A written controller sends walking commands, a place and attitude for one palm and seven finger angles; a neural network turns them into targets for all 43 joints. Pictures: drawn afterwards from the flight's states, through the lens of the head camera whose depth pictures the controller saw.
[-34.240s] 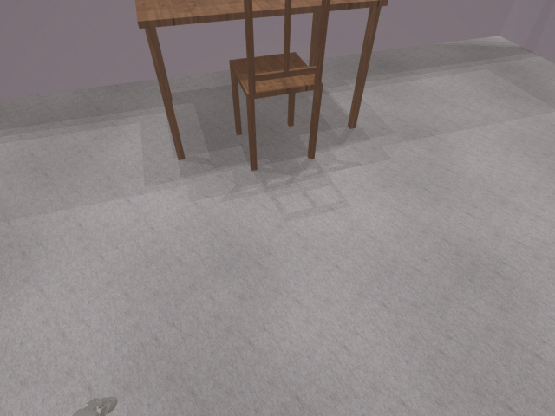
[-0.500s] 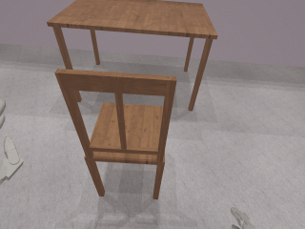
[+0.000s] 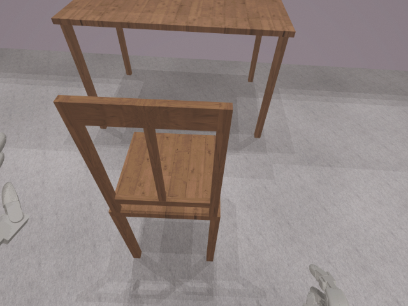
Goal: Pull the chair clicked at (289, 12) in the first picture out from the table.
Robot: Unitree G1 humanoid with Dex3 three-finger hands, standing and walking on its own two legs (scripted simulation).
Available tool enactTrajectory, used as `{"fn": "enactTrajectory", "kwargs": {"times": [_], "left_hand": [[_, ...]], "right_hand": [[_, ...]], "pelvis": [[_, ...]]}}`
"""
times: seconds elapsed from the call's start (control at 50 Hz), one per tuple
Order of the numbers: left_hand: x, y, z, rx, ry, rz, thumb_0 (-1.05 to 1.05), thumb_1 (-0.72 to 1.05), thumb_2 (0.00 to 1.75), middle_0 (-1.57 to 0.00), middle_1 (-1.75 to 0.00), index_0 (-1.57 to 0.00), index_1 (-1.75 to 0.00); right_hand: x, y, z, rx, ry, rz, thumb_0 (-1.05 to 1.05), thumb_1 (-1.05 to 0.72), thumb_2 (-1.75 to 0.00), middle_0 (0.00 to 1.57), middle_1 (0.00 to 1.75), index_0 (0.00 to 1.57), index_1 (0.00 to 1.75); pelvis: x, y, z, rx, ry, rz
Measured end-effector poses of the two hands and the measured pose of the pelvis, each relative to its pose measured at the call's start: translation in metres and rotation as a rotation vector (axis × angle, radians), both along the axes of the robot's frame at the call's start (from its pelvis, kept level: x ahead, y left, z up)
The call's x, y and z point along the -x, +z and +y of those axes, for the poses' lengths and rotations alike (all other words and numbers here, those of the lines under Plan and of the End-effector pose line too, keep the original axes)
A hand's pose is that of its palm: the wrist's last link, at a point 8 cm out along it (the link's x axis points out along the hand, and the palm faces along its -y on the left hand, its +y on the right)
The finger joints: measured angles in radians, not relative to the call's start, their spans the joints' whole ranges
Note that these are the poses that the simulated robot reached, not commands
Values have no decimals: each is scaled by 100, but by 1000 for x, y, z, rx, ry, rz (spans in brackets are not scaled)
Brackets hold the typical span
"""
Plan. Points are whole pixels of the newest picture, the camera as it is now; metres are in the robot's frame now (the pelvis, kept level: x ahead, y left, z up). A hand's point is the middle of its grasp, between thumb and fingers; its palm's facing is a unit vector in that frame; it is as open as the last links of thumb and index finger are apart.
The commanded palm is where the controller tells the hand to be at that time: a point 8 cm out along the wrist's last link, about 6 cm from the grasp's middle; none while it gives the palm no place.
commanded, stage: stop stepping back and stand still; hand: left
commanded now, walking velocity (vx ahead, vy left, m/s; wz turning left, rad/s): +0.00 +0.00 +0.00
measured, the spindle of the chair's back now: (156, 168) +0.46 +0.15 -0.06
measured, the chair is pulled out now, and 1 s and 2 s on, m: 0.66 0.66 0.66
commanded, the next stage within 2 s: let the arm hang, fingers relaxed in 0.40 s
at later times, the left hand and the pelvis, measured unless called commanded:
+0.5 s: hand (20, 201) +0.23 +0.28 +0.16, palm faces +0.39 -0.79 -0.48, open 7.4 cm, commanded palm none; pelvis +0.03 +0.02 +0.00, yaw +0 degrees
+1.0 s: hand out of the picture +0.01 +0.20 -0.17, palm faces +0.01 -0.97 -0.24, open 7.1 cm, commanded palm none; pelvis -0.01 +0.00 +0.00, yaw +1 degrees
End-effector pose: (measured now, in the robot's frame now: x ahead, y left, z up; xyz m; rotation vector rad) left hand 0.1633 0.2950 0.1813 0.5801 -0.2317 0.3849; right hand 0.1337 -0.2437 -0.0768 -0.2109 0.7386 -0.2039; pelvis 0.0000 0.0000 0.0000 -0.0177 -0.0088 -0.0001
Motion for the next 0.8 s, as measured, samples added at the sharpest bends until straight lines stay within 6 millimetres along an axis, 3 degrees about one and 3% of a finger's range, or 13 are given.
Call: {"fn": "enactTrajectory", "kwargs": {"times": [0.26, 0.38, 0.5, 0.54, 0.58, 0.62, 0.68, 0.72, 0.76, 0.8], "left_hand": [[-33, -9, 9, 23, -19, 53, 2, 89, 90, -22, -30, -22, -30], [-33, -3, 11, 17, -39, 32, 2, 89, 90, -22, -30, -22, -30], [-25, -2, 19, 22, -16, 25, 2, 89, 90, -22, -30, -22, -30], [-30, -28, 24, 34, -12, 114, 1, 89, 90, -21, -30, -21, -30], [-36, -83, 28, 139, 31, 320, 1, 90, 90, -21, -30, -21, -30], [-29, -151, 22, 269, 83, 569, 0, 90, 90, -20, -30, -20, -30], [7, -239, -11, 422, 104, 932, 1, 91, 90, -20, -30, -20, -30], [40, -282, -41, 508, 85, 1125, 1, 91, 90, -20, -30, -20, -30], [76, -311, -71, 588, 63, 1278, 1, 91, 90, -20, -30, -20, -30], [92, -320, -73, 660, 134, 1267, -3, 98, 90, -21, -30, -21, -30]], "right_hand": [[-46, 3, 15, -10, 2, 0, 1, -91, -90, 20, 30, 20, 30], [-56, 8, 24, -17, 10, -18, 1, -91, -90, 20, 30, 20, 30], [-53, 9, 30, -23, 13, -18, 1, -91, -90, 20, 30, 20, 30], [-49, 0, 30, -40, 56, -3, 1, -90, -90, 20, 30, 20, 30], [-42, -16, 28, -56, 83, 53, 1, -90, -90, 20, 30, 20, 30], [-30, -32, 28, -72, 83, 113, 1, -91, -90, 20, 30, 20, 30], [-2, -47, 29, -91, 68, 209, 1, -91, -90, 20, 30, 20, 30], [22, -52, 29, -93, 51, 284, 1, -91, -90, 20, 30, 20, 30], [50, -54, 28, -87, 29, 365, 1, -91, -90, 20, 30, 20, 30], [79, -55, 25, -77, 16, 455, 1, -91, -90, 20, 30, 20, 30]], "pelvis": [[-28, 1, 10, 0, -1, -1], [-30, 1, 13, 2, -1, -6], [-28, 2, 17, 4, -4, -9], [-24, 0, 20, 3, 11, 9], [-19, -4, 22, -10, 16, 21], [-15, -7, 24, -16, 17, 26], [-10, -9, 21, -23, 14, 17], [-7, -9, 18, -28, 11, 6], [-5, -9, 14, -28, 9, -4], [-2, -8, 9, -21, 18, -9]]}}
